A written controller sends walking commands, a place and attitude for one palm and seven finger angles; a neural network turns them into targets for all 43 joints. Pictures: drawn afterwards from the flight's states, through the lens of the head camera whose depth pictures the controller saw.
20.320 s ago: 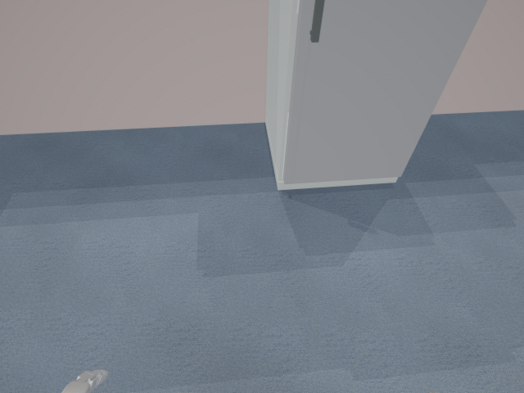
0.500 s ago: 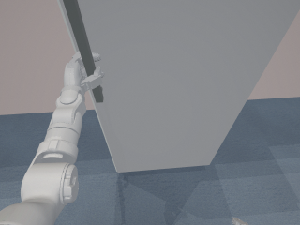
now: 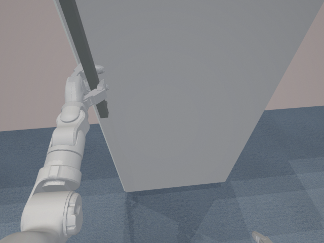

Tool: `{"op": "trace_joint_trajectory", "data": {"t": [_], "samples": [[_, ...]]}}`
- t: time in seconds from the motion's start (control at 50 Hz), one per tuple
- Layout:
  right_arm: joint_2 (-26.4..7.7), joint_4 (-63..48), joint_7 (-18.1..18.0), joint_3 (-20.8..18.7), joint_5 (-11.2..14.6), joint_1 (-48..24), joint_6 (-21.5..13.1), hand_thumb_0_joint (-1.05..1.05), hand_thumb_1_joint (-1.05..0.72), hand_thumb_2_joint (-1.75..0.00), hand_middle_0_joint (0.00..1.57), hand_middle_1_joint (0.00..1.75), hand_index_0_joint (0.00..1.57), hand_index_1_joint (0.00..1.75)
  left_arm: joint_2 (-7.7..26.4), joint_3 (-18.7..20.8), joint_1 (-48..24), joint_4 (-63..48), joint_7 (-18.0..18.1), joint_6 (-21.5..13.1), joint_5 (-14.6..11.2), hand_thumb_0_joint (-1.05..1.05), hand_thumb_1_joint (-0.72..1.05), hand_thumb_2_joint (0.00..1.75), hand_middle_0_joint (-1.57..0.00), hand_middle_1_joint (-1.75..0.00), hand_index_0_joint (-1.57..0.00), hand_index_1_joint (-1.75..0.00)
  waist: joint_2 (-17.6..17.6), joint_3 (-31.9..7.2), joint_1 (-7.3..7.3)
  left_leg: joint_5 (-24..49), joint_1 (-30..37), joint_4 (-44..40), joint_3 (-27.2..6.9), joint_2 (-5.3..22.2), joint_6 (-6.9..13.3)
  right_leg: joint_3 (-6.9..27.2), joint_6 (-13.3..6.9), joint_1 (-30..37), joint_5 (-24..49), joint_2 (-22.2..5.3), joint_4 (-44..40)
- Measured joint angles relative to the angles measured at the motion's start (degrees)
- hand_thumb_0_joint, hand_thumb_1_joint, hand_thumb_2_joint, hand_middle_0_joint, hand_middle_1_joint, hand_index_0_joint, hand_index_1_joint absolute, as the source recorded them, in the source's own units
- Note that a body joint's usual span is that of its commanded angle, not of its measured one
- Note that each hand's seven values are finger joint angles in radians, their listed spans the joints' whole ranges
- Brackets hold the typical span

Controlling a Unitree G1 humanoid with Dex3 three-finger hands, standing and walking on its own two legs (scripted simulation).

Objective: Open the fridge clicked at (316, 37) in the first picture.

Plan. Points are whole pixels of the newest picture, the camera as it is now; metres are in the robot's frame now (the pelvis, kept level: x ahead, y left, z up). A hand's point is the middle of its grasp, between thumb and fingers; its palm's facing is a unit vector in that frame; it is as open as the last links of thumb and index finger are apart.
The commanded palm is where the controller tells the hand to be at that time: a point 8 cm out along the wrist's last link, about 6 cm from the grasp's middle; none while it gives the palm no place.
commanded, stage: grip the handle and tug to test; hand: left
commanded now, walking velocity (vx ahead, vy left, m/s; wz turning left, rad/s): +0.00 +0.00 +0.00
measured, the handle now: (90, 63) +0.49 +0.19 +0.21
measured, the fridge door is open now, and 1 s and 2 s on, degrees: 0 19 50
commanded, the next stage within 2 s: pull the door a little, standing still in 0.22 s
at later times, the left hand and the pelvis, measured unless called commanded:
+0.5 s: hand (102, 103) +0.39 +0.15 +0.16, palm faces +0.15 -0.99 +0.00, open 5.7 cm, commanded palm +0.34 +0.20 +0.16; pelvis +0.01 +0.00 +0.00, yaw +1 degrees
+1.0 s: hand (113, 153) +0.26 +0.11 +0.15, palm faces +0.08 -0.98 -0.17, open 6.8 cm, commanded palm +0.23 +0.15 +0.16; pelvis -0.04 -0.01 -0.01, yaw +2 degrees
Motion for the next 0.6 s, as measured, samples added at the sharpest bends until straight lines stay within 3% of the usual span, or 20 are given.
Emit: {"op": "trace_joint_trajectory", "data": {"t": [0.28,0.42,0.6], "samples": [[0.65,-1.58,0.09,-0.18,0.18,-1.86,2.1,0.01,-0.9,-0.9,0.21,0.3,0.2,0.3,-3.32,-1.98,9.99,-14.84,0.28,6.04,-0.54,0.01,0.74,0.75,-0.32,-1.37,-0.34,-1.4,0.65,-1.02,1.64,-0.4,4.02,-2.39,0.44,0.04,0.07,0.47,0.31,3.76,-0.55,0.15,-2.1],[0.95,-1.88,-0.47,0.43,-0.16,-4.44,3.44,0.01,-0.9,-0.9,0.21,0.3,0.2,0.3,-4.69,-4.14,11.28,-18.17,0.09,9.07,-0.47,0.01,0.71,0.77,-0.34,-1.36,-0.37,-1.39,0.45,-0.51,2.69,-0.47,5.13,-2.29,-0.61,-0.21,0.07,-0.54,0.28,5.24,-0.9,-0.18,-1.94],[1.68,-3.9,-0.15,1.09,-0.26,-5.83,4.2,0.01,-0.9,-0.9,0.21,0.3,0.2,0.3,-6.72,-5.55,18.39,-25.49,1.14,10.47,-0.77,0.01,0.71,0.76,-0.33,-1.36,-0.36,-1.38,0.93,-1.28,3.22,0.18,6.5,-2.87,-0.12,-0.24,-0.08,-0.07,0.1,6.05,-0.49,-0.16,-1.74]]}}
